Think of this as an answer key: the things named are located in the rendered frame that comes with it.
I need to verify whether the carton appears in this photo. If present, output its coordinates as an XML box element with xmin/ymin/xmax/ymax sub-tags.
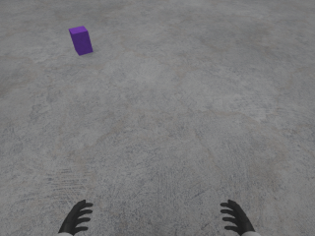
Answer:
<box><xmin>69</xmin><ymin>26</ymin><xmax>94</xmax><ymax>56</ymax></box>

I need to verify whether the left robot hand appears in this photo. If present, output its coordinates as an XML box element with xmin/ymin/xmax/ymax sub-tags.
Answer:
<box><xmin>58</xmin><ymin>200</ymin><xmax>93</xmax><ymax>236</ymax></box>

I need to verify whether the right robot hand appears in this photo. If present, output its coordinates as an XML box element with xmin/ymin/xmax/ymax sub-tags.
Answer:
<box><xmin>220</xmin><ymin>200</ymin><xmax>255</xmax><ymax>236</ymax></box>

